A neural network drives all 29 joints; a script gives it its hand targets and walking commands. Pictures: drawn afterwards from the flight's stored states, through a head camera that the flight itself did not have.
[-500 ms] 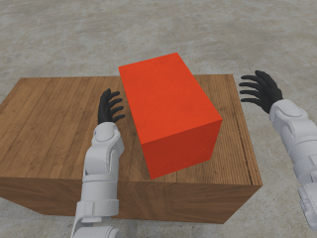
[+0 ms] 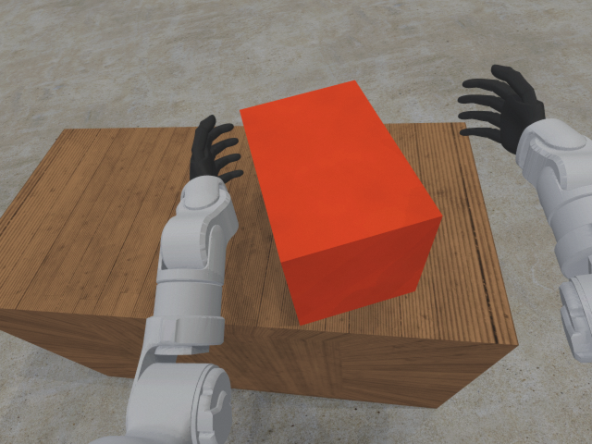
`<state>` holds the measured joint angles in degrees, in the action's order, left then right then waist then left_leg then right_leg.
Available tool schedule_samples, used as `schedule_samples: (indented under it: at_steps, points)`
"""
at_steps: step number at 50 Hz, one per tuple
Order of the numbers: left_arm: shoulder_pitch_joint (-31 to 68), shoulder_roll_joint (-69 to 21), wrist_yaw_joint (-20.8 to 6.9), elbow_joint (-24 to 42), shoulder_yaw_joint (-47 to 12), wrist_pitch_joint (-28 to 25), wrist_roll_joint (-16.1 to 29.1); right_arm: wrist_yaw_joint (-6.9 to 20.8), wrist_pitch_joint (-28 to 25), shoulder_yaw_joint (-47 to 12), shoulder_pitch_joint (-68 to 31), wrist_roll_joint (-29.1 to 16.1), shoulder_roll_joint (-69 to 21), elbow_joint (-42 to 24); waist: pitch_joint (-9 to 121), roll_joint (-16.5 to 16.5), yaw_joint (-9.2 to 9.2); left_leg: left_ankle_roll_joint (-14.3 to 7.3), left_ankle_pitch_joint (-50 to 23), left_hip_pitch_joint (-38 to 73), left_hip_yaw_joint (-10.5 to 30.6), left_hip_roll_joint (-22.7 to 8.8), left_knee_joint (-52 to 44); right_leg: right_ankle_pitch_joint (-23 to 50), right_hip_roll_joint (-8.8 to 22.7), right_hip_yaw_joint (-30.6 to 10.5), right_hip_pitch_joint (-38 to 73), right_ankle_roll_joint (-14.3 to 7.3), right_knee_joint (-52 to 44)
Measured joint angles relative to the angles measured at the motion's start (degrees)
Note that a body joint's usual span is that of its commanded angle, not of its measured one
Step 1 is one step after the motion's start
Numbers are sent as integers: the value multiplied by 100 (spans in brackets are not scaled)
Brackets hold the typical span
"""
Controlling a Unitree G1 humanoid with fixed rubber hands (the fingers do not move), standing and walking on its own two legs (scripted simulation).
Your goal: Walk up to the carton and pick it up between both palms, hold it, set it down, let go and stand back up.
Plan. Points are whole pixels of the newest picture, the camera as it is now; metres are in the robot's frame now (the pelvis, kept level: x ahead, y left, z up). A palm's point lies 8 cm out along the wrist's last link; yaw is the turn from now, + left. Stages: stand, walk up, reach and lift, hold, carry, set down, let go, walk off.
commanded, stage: reach and lift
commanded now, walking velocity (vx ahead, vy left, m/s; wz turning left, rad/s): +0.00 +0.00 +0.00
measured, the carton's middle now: (327, 201) +0.49 +0.08 -0.03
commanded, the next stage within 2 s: none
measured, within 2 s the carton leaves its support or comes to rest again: neither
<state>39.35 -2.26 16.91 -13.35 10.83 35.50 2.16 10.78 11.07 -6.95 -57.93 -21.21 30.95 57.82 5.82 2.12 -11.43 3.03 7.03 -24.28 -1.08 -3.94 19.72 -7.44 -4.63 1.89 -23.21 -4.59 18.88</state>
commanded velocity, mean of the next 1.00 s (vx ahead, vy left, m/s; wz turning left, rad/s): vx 0.00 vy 0.00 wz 0.00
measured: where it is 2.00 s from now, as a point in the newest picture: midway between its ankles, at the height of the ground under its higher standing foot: outside the picture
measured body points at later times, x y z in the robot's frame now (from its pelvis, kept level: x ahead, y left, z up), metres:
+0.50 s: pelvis +0.01 +0.00 +0.00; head +0.09 -0.03 +0.44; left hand +0.40 +0.21 +0.08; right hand +0.52 -0.14 +0.09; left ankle +0.01 +0.15 -0.74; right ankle +0.01 -0.06 -0.74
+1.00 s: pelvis +0.01 +0.00 -0.01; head +0.11 -0.02 +0.43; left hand +0.40 +0.21 +0.03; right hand +0.52 -0.13 +0.04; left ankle +0.01 +0.15 -0.74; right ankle +0.01 -0.06 -0.74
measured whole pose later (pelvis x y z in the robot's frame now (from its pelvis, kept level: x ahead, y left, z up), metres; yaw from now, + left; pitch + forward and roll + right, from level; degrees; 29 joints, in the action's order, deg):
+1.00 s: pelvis +0.01 +0.00 -0.01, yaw -1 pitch +23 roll -1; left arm 37.9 -5.6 14.2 -44.0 13.1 -3.8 -3.0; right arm 8.5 -13.5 -1.0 -58.8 -11.0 22.2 78.8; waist 11.6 1.6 -14.0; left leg 3.0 7.7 -38.5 -0.9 -4.6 23.3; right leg -6.7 -5.2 1.9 -36.3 -4.5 19.8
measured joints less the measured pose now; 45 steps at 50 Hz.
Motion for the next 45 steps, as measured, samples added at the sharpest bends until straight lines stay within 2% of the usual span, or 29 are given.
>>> schedule_samples:
  at_steps: [12,21,29,39,45]
  points:
    - [415,-25,-131,-782,259,-447,-134,-16,-107,58,-486,242,-115,503,99,46,-83,14,-13,-189,21,3,-23,-11,2,19,-197,0,10]
    - [-68,-260,-328,-1230,400,-1518,-444,-42,-884,356,-106,690,-486,825,126,29,-59,17,-27,-323,40,6,-57,0,3,36,-320,-2,-33]
    - [-215,-338,-305,-1865,313,-2528,-505,-66,-1592,531,-13,915,-714,1205,279,26,-120,4,-29,-747,33,-15,53,54,-15,28,-710,1,-11]
    - [-68,-304,-334,-2740,302,-3396,-559,-125,-2090,561,-122,1010,-804,1822,444,-26,-217,-6,-7,-1101,13,-34,173,79,-31,7,-1041,8,40]
    - [-119,-313,-314,-3010,252,-3775,-540,-181,-2357,580,-87,1025,-851,2046,524,-57,-234,-5,37,-1286,12,-52,277,74,-47,3,-1197,9,75]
